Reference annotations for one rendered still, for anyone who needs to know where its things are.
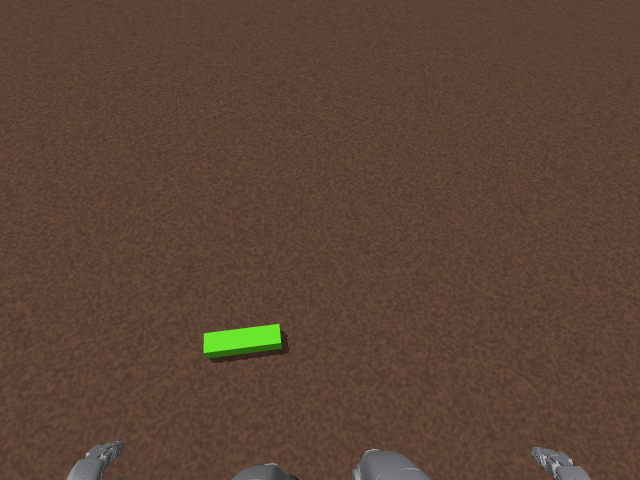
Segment right robot hand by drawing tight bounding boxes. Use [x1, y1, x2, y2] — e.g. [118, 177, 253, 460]
[531, 447, 591, 480]

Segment carton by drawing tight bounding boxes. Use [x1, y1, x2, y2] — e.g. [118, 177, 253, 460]
[204, 324, 282, 358]

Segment left robot hand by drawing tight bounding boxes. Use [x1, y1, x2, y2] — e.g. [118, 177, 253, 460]
[66, 441, 126, 480]

